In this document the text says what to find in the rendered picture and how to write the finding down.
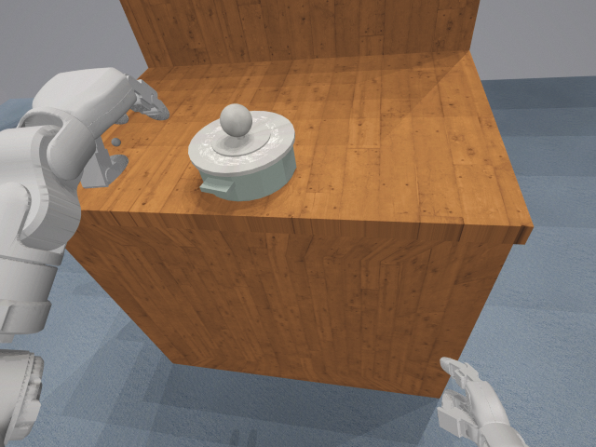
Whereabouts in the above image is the robot left hand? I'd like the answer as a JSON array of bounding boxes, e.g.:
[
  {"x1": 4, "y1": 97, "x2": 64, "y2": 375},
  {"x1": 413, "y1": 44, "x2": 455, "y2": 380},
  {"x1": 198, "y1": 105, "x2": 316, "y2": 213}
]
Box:
[{"x1": 33, "y1": 67, "x2": 169, "y2": 188}]

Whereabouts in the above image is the robot right hand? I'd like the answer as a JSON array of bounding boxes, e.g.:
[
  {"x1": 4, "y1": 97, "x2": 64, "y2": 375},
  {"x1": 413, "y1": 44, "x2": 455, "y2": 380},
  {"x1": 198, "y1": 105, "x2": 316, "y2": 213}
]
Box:
[{"x1": 437, "y1": 357, "x2": 510, "y2": 446}]

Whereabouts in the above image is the table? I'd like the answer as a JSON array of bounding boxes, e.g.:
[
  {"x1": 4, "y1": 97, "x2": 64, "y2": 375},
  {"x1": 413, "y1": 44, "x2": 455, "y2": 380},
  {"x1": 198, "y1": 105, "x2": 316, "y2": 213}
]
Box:
[{"x1": 65, "y1": 0, "x2": 534, "y2": 399}]

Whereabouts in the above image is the lid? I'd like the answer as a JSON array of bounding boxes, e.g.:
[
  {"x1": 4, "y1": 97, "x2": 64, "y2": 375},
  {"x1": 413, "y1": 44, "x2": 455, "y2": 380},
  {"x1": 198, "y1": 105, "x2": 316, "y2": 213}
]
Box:
[{"x1": 188, "y1": 111, "x2": 295, "y2": 177}]

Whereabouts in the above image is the left robot forearm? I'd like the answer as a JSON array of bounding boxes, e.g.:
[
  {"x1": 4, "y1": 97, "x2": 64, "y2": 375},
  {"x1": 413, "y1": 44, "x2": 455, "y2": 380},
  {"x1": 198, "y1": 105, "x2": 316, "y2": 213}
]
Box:
[{"x1": 0, "y1": 107, "x2": 96, "y2": 344}]

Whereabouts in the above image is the knob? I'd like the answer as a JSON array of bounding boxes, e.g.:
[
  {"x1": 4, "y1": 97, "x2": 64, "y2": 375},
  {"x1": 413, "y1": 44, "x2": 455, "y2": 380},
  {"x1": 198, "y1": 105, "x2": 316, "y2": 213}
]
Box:
[{"x1": 220, "y1": 103, "x2": 252, "y2": 137}]

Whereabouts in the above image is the right robot forearm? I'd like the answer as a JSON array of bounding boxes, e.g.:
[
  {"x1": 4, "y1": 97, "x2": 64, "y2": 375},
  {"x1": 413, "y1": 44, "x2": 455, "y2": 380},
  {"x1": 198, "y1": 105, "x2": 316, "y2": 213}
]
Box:
[{"x1": 477, "y1": 423, "x2": 529, "y2": 447}]

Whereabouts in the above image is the pot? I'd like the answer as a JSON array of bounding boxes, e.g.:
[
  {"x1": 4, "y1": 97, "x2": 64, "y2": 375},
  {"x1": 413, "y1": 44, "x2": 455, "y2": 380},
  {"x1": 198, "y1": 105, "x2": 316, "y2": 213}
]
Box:
[{"x1": 199, "y1": 146, "x2": 296, "y2": 201}]

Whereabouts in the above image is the robot left upper arm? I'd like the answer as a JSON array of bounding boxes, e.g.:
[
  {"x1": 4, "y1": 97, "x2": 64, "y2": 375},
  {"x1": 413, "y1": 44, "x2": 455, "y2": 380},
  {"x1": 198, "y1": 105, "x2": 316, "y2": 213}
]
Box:
[{"x1": 0, "y1": 349, "x2": 44, "y2": 447}]

